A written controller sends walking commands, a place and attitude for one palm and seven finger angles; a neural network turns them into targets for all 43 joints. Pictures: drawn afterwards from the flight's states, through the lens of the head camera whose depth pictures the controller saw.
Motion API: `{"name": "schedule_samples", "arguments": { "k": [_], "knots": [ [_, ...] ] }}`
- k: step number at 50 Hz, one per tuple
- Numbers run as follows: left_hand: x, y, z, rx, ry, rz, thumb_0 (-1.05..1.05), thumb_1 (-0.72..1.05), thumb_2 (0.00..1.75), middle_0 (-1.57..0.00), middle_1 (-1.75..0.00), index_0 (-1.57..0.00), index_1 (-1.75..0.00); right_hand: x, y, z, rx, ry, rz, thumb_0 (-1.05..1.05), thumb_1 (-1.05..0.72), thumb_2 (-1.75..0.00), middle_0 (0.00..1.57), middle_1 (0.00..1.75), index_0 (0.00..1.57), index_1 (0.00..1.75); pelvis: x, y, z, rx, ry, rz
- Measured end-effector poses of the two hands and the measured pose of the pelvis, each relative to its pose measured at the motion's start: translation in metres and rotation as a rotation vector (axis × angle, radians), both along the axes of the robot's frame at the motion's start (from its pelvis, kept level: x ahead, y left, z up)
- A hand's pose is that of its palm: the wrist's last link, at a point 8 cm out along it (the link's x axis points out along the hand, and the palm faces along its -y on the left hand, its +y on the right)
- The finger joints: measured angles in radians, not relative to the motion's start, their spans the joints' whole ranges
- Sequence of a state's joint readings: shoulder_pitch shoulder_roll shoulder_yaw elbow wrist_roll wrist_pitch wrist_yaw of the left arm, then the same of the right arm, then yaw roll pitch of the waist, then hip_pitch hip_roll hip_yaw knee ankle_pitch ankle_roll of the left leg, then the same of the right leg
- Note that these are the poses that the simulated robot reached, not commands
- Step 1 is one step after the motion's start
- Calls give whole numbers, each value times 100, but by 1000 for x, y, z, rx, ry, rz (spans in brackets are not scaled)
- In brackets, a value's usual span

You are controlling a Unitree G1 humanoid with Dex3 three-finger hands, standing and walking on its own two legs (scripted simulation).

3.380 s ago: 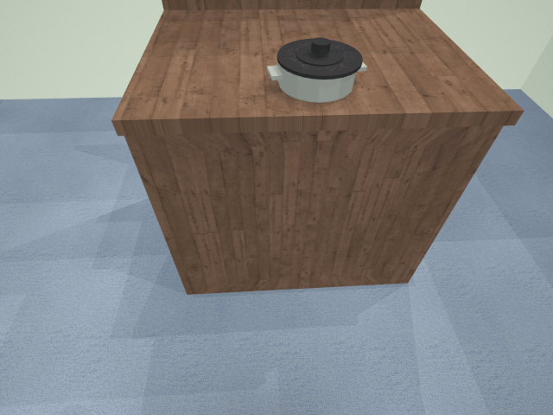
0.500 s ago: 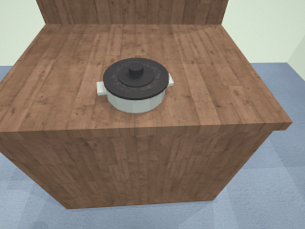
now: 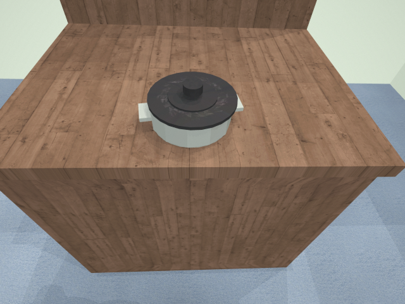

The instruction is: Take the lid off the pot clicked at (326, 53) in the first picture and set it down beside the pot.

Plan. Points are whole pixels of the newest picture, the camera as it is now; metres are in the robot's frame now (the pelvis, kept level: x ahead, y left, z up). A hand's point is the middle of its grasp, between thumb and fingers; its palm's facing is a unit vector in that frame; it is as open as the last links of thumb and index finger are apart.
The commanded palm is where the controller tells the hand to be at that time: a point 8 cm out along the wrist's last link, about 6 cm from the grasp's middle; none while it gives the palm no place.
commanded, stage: look again from close up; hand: left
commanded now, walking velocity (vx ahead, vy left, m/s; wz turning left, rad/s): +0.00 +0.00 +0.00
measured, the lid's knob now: (192, 87) +0.51 +0.05 +0.17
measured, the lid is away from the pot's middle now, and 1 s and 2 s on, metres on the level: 0.00 0.00 0.00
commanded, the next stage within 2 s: shuffle to correct the standing spot in 1.08 s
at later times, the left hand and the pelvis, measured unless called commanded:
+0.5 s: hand out of the picture -0.01 +0.21 -0.18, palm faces +0.03 -0.98 -0.18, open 7.4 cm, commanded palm none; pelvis -0.02 +0.03 +0.00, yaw +0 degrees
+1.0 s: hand out of the picture -0.07 +0.20 -0.18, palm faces +0.03 -0.99 -0.15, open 7.4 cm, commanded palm none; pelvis -0.04 +0.03 +0.01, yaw +0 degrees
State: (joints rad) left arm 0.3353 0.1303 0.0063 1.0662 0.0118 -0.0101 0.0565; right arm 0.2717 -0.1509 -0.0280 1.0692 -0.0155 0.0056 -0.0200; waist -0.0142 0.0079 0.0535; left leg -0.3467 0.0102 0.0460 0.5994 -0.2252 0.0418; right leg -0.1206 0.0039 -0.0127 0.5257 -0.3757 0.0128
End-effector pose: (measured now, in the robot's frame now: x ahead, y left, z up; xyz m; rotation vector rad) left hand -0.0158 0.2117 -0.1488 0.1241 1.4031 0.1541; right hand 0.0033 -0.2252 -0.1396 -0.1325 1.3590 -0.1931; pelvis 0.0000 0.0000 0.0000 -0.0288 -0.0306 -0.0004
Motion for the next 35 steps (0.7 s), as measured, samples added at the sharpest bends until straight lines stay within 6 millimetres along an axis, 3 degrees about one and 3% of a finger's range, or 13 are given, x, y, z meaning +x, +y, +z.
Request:
{"name": "schedule_samples", "arguments": {
  "k": [9,16,23,35],
  "knots": [
    [21,29,-3,19,-77,-8,1,91,90,-20,-30,-19,-30,56,4,15,-41,-156,60,1,-92,-90,20,30,20,30,0,13,-1,-2,-1,-5],
    [21,40,-2,15,-100,-20,1,91,90,-20,-30,-19,-30,76,16,24,-37,-221,91,1,-91,-90,20,30,20,30,-6,20,1,-3,0,-9],
    [4,45,0,5,-74,-18,1,91,90,-20,-30,-19,-30,66,23,26,-29,-201,96,1,-90,-90,20,30,20,30,-13,25,3,-3,8,-7],
    [-35,44,-1,-14,13,-8,1,91,90,-20,-30,-19,-30,18,23,22,-37,-96,55,1,-91,-90,20,30,20,30,-24,30,5,-3,10,-5]
  ]
}}
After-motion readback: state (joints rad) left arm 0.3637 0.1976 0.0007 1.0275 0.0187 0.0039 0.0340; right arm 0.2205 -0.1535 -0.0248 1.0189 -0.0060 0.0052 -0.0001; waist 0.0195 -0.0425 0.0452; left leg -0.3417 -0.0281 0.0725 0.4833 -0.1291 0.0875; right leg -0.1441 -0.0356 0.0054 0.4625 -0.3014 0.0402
